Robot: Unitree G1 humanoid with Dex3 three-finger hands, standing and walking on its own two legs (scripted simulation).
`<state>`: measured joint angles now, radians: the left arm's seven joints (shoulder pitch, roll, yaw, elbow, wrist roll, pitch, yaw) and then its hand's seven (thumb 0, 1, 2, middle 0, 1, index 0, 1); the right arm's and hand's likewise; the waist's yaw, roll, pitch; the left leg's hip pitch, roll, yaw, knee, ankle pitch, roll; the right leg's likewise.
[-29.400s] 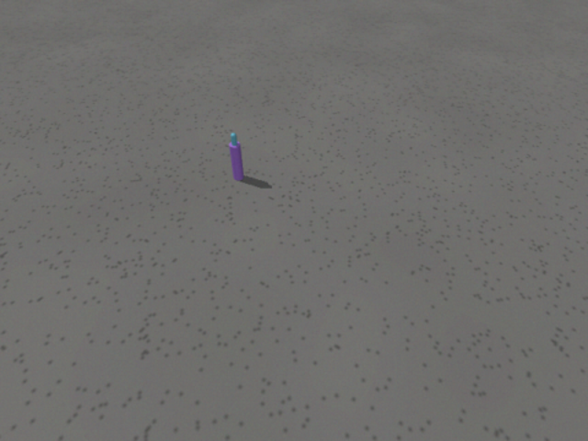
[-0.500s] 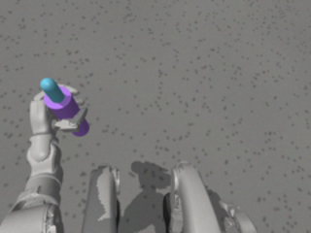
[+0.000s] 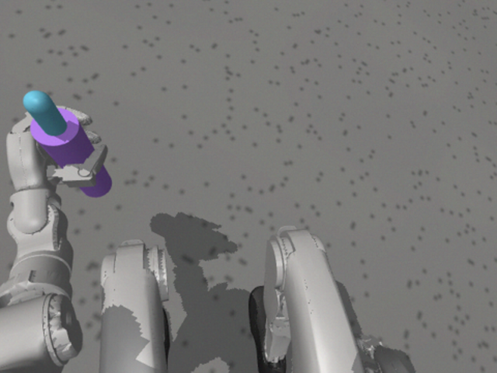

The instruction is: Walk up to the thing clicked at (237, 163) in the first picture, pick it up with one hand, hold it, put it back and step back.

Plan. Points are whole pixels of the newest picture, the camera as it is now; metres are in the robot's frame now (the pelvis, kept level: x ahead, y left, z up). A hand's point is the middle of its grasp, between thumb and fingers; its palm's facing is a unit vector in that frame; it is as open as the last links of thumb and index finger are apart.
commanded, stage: crouch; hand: left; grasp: from the side
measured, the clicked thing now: (73, 152) +0.46 +0.23 -0.06
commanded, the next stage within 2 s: lower in 0.40 s
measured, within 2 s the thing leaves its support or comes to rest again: rests again in 1.70 s
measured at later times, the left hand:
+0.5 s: hand (89, 161) +0.47 +0.22 -0.10, palm faces +0.14 -0.99 -0.03, open 7.4 cm
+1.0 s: hand (100, 169) +0.48 +0.22 -0.17, palm faces +0.13 -0.99 -0.02, open 7.5 cm
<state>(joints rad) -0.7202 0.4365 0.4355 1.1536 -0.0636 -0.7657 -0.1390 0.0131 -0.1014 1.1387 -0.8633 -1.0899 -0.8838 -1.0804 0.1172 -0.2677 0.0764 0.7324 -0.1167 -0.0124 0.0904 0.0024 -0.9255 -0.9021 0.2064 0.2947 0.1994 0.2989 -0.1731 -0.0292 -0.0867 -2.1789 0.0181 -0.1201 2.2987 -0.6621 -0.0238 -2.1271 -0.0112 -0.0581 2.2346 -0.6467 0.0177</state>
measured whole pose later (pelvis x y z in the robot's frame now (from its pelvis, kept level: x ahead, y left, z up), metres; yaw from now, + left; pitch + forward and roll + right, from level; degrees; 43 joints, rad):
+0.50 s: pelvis +0.00 +0.00 -0.04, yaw -3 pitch +28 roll -8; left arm -0.71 0.50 0.45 1.14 -0.05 -0.77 -0.14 0.01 -0.10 1.14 -0.86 -1.09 -0.88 -1.08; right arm 0.06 -0.30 0.14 0.70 -0.16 0.02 0.11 0.00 -0.93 -0.90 0.21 0.29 0.20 0.30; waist -0.19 -0.05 -0.01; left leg -2.25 0.01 -0.17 2.44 -0.68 -0.03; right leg -2.18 0.00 -0.09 2.34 -0.65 0.03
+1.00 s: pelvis +0.00 +0.01 -0.06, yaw -6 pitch +24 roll -11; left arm -0.71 0.62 0.47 1.23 -0.05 -0.87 -0.11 0.01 -0.11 1.15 -0.87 -1.09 -0.89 -1.08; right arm 0.01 -0.33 0.26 0.68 -0.23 0.04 0.14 0.00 -0.92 -0.90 0.21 0.29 0.20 0.30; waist -0.24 -0.12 0.12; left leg -2.28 0.01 -0.24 2.55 -0.70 -0.03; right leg -2.18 0.02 -0.14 2.40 -0.65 0.04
